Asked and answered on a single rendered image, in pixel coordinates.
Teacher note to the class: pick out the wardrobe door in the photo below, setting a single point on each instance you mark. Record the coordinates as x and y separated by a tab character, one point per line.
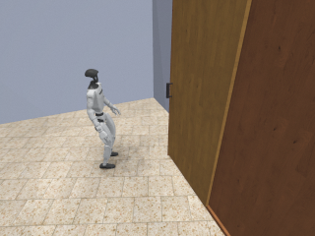
207	38
264	183

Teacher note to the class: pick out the robot left forearm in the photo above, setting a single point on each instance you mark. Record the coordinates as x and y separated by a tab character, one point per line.
107	102

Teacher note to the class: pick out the robot left foot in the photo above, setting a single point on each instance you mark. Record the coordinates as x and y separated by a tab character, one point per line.
114	153

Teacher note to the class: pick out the humanoid robot head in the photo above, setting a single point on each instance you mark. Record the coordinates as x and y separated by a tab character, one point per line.
92	73

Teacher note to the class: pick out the handle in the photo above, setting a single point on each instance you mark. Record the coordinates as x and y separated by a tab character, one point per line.
167	90

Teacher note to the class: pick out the right robot hand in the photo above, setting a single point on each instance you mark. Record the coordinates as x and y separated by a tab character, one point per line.
103	136

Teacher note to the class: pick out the robot right forearm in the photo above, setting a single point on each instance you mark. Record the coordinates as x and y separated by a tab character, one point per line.
95	121

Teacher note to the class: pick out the left robot hand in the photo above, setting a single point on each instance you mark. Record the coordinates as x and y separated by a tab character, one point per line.
113	108

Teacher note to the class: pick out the robot right upper arm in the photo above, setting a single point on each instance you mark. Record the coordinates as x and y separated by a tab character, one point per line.
90	100

